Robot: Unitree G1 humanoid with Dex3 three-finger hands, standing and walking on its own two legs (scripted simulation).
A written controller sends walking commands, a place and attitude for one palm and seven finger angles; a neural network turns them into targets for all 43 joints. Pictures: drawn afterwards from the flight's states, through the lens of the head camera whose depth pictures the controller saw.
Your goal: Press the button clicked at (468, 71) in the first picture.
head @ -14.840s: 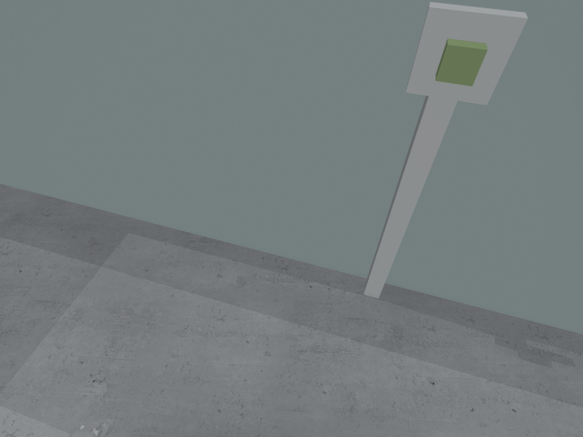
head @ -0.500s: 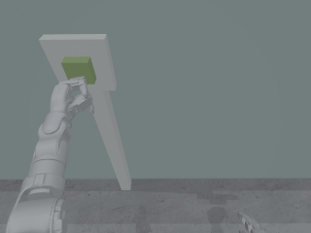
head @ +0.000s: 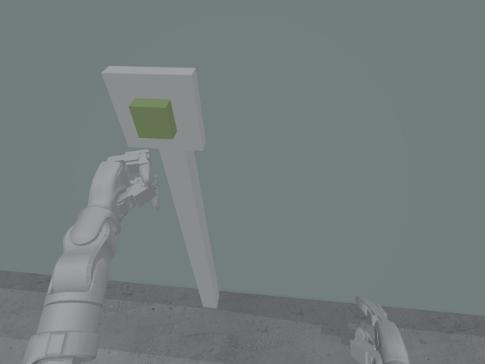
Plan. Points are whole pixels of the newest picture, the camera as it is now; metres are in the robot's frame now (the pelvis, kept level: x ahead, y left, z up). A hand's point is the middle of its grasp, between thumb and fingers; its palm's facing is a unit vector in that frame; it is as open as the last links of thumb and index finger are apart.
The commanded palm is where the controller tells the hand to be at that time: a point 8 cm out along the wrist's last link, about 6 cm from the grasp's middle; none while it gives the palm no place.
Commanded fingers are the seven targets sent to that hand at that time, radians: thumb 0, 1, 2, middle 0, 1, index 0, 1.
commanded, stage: draw the hand back to the body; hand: left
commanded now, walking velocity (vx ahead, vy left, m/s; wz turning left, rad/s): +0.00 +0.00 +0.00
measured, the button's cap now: (154, 118) +0.49 +0.21 +0.19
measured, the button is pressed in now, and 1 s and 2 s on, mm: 0 0 0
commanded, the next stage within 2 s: step back with the hand held close in 1.50 s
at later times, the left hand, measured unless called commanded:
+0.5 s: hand (122, 212) +0.28 +0.20 +0.16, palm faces +0.03 -1.00 -0.05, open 3.1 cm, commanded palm +0.24 +0.25 +0.17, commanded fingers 0.00 0.90 0.90 -1.30 -1.50 -1.30 -1.50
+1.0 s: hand (82, 241) +0.22 +0.23 +0.16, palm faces +0.33 -0.89 -0.31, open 3.1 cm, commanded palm +0.17 +0.28 +0.18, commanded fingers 0.00 0.90 0.90 -1.30 -1.50 -1.30 -1.50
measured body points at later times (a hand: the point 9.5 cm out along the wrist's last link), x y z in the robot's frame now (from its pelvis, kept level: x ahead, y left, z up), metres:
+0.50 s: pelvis -0.01 +0.00 +0.00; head -0.04 -0.03 +0.45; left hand +0.27 +0.25 +0.17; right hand +0.16 -0.25 -0.08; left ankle +0.01 +0.12 -0.74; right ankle -0.02 -0.09 -0.74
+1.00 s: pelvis +0.01 +0.02 +0.01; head -0.01 -0.01 +0.46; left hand +0.20 +0.28 +0.18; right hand +0.18 -0.20 -0.08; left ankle +0.01 +0.12 -0.74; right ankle -0.02 -0.09 -0.74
